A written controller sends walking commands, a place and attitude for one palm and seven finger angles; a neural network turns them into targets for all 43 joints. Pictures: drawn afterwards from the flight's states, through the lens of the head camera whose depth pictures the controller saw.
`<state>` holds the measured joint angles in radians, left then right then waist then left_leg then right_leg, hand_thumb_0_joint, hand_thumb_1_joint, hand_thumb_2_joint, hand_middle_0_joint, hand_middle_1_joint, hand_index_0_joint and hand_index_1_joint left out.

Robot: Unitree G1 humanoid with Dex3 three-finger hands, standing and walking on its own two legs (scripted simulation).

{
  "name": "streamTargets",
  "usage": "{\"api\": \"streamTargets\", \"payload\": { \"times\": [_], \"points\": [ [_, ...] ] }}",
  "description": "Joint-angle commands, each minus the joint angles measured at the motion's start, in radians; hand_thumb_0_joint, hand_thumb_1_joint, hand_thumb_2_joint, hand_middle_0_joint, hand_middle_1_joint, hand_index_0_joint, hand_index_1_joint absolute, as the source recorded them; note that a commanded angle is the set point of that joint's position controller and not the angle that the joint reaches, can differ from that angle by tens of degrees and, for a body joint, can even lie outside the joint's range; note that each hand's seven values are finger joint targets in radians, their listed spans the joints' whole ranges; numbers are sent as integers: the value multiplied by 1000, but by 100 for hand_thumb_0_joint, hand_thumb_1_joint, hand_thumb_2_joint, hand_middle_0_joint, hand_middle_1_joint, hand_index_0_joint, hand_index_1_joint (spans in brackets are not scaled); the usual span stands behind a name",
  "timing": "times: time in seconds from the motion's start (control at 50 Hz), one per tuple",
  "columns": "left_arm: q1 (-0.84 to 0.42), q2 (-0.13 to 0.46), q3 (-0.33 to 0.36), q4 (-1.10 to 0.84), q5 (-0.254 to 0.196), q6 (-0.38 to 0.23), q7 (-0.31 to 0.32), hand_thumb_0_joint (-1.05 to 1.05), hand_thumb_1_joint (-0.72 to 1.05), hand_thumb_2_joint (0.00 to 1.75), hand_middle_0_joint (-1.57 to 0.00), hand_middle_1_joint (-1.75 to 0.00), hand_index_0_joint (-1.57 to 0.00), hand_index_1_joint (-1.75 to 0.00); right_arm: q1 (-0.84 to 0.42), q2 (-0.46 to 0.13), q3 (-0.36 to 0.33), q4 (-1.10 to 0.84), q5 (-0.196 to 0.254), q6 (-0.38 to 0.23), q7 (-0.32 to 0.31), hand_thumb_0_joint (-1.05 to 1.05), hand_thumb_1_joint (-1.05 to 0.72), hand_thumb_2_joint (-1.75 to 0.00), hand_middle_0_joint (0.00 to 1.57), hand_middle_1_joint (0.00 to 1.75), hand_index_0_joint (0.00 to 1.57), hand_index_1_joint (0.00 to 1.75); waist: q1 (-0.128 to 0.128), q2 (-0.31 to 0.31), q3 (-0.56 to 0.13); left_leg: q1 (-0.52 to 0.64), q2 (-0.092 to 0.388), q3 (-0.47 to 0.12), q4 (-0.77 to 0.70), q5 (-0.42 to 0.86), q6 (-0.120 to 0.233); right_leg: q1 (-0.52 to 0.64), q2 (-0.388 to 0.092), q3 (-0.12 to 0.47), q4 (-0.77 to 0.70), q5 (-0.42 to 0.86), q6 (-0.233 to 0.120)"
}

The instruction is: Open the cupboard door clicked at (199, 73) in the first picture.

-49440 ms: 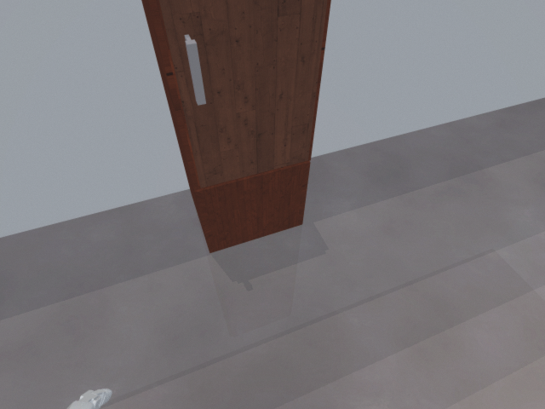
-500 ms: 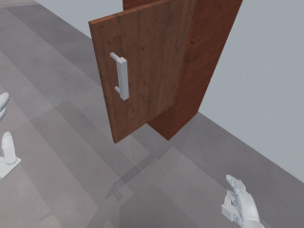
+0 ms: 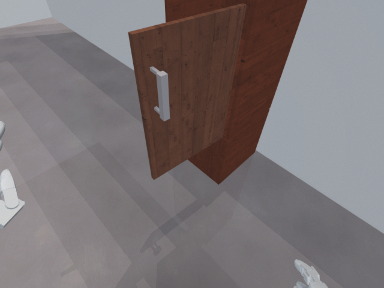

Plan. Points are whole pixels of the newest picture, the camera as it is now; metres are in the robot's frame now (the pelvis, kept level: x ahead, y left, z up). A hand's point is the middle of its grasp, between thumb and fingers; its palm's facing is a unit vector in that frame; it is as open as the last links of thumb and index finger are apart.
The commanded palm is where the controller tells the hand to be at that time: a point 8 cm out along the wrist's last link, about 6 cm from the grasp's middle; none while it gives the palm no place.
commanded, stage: stop stepping back and stand still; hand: left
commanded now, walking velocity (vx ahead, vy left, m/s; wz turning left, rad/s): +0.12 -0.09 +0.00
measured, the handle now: (159, 94) +0.60 +0.11 +0.09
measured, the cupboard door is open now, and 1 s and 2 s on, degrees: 85 85 85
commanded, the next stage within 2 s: let the arm hang, fingers relaxed in 0.14 s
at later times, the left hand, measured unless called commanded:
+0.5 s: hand out of the picture +0.07 +0.16 -0.15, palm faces +0.02 -0.98 -0.19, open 7.4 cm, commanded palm none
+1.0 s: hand out of the picture -0.01 +0.21 -0.16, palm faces +0.09 -0.96 -0.27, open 7.4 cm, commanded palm none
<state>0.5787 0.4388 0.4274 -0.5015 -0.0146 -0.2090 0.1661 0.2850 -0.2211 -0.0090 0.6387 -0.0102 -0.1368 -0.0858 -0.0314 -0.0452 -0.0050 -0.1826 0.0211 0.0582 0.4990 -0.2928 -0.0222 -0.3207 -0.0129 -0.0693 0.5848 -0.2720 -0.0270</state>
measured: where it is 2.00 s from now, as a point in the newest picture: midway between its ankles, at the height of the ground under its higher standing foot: outside the picture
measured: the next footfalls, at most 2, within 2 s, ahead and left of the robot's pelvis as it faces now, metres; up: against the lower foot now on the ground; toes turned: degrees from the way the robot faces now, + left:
right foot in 0.48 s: +0.05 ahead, -0.11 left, +0.00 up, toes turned +5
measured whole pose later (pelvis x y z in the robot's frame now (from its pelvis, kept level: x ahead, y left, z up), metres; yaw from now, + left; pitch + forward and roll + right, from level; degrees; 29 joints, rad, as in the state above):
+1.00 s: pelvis -0.03 +0.00 +0.01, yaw +4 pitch -2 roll +0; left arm 0.20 0.21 0.03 1.10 0.01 0.02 0.02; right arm 0.28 -0.19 -0.01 1.12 -0.02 0.02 -0.02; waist -0.02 0.04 0.06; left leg -0.23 0.00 -0.02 0.43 -0.17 0.00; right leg -0.22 0.02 0.01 0.43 -0.19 -0.02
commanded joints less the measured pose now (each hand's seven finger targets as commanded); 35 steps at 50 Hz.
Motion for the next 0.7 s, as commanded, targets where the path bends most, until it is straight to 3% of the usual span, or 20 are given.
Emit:
{"api": "streamTargets", "payload": {
  "times": [0.0,0.04,0.08,0.1,0.16,0.2,0.22,0.24,0.28,0.34,0.4,0.42,0.44,0.46,0.48,0.5,0.54,0.58,0.62,0.68],
  "points": [
    [-60,144,126,-121,0,-64,15,0,90,90,-20,-30,-20,-30,-125,-119,-31,-145,7,-55,-3,0,-90,-90,20,30,20,30,22,171,56,-213,168,-150,-150,34,111,131,-8,26,-50,35,17],
    [-78,131,106,-57,-5,-62,6,0,90,90,-20,-30,-20,-30,-127,-120,-43,-143,15,-54,0,0,-90,-90,20,30,20,30,18,7,37,-235,68,-57,-12,-8,71,151,-78,179,-138,95,-21],
    [-75,137,103,-23,-15,-57,-1,0,90,90,-20,-30,-20,-30,-101,-107,-49,-129,18,-42,9,0,-90,-90,20,30,20,30,16,-141,-16,-211,-10,1,212,-118,44,107,-221,398,-302,-95,-90],
    [-96,137,95,-33,-12,-54,-2,0,90,90,-20,-30,-20,-30,-112,-106,-50,-130,19,-37,12,0,-90,-90,20,30,20,30,28,-161,-18,-231,-12,-11,312,-165,44,112,-261,433,-349,-131,-118],
    [-124,129,86,-87,-7,-47,-1,0,90,90,-20,-30,-20,-30,-130,-92,-26,-132,12,-34,17,0,-90,-90,20,30,20,30,18,-100,-32,-138,32,-49,157,-139,55,68,-245,291,-285,-34,-108],
    [-112,128,91,-143,-13,-54,1,0,90,90,-20,-30,-20,-30,-138,-94,-20,-140,3,-37,7,0,-90,-90,20,30,20,30,8,10,-48,-1,22,-51,-95,33,50,37,-137,165,-169,-30,-40],
    [-180,-115,-318,626,66,120,-141,0,90,90,-20,-30,-20,-30,-59,-242,-79,124,-8,-32,106,0,-90,-90,20,30,20,30,-64,207,16,-48,159,-287,6,321,117,-211,-84,31,166,73,7],
    [-170,-151,-306,617,47,201,-151,0,90,90,-20,-30,-20,-30,-36,-215,-82,71,-11,30,94,0,-90,-90,20,30,20,30,-37,301,16,-95,271,-374,-140,499,180,-220,-10,47,328,-224,26],
    [-191,-169,-317,613,51,232,-151,0,90,90,-20,-30,-20,-30,-47,-171,-56,33,-30,50,78,0,-90,-90,20,30,20,30,-32,163,-63,-155,299,-434,-126,458,244,-212,1,151,550,-268,35],
    [-295,-140,-340,787,51,215,-156,0,90,90,-20,-30,-20,-30,-87,-185,-49,34,-50,72,67,0,-90,-90,20,30,20,30,5,-27,-58,-46,242,-325,-63,666,231,-189,-7,123,404,-253,45],
    [-264,-109,-349,983,40,207,-154,0,90,90,-20,-30,-20,-30,-116,-190,-43,88,-30,103,71,0,-90,-90,20,30,20,30,58,108,-85,-66,153,-198,-28,536,145,60,9,78,41,-40,40],
    [-232,-78,-348,1048,41,199,-153,0,90,90,-20,-30,-20,-30,-119,-162,-40,106,-20,110,74,0,-90,-90,20,30,20,30,69,117,-99,-95,78,-148,17,363,92,146,-13,145,-97,129,27],
    [-231,-15,-347,1099,46,190,-148,0,90,90,-20,-30,-20,-30,-102,-107,-34,108,-5,118,78,0,-90,-90,20,30,20,30,49,21,-92,-174,-4,-91,77,100,41,183,-136,334,-175,241,-19],
    [-254,4,-355,1143,42,189,-149,0,90,90,-20,-30,-20,-30,-66,-66,-23,126,-3,128,80,0,-90,-90,20,30,20,30,21,9,-69,-161,-40,-53,112,-96,23,120,-253,435,-247,234,-77],
    [-293,11,-366,1180,40,192,-155,0,90,90,-20,-30,-20,-30,-33,-63,-22,157,-4,138,83,0,-90,-90,20,30,20,30,-7,48,-44,-80,-36,-45,119,-119,27,19,-268,405,-274,78,-108],
    [-326,-23,-371,1216,38,189,-154,0,90,90,-20,-30,-20,-30,-37,-55,-23,189,-11,145,81,0,-90,-90,20,30,20,30,-10,17,-24,-57,-36,-49,130,-52,29,-14,-204,384,-284,32,-103],
    [-341,-77,-358,1281,38,184,-143,0,90,90,-20,-30,-20,-30,-26,-66,-35,229,-15,146,70,0,-90,-90,20,30,20,30,-6,-76,-34,-46,-19,-77,96,49,34,49,-153,294,-259,186,-80],
    [-349,-98,-371,1332,31,186,-140,0,90,90,-20,-30,-20,-30,-7,-59,-30,272,-13,146,67,0,-90,-90,20,30,20,30,-9,41,-49,2,7,-98,18,133,38,62,-130,246,-231,199,-59],
    [-354,-117,-380,1377,27,196,-139,0,90,90,-20,-30,-20,-30,-16,-61,-24,307,-15,151,65,0,-90,-90,20,30,20,30,1,119,-8,-15,41,-138,-52,97,43,43,-86,211,-255,16,-38],
    [-361,-98,-376,1441,27,205,-142,0,90,90,-20,-30,-20,-30,-10,-75,-28,344,-18,156,65,0,-90,-90,20,30,20,30,15,67,73,-73,44,-146,-103,19,46,44,-70,202,-298,-116,-34]
  ]
}}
